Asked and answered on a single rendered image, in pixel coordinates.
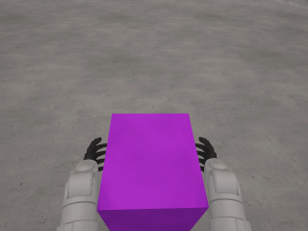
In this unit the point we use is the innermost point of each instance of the robot right hand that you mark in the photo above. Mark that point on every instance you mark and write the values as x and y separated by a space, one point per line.
208 153

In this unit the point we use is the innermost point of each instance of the carton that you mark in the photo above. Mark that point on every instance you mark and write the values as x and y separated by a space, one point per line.
151 178

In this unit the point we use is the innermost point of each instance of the right robot forearm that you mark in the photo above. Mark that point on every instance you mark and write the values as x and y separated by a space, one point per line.
225 198

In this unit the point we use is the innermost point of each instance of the left robot forearm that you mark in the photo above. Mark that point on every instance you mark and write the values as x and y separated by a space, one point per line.
81 198

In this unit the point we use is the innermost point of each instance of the robot left hand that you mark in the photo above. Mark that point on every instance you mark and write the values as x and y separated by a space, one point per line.
92 154

